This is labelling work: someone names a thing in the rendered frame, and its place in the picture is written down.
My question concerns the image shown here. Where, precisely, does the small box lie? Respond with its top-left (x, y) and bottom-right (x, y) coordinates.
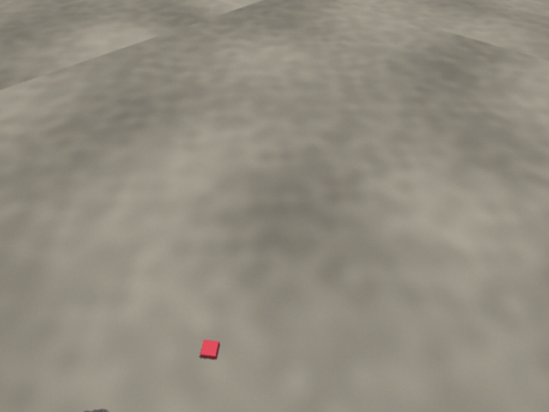
top-left (200, 340), bottom-right (220, 360)

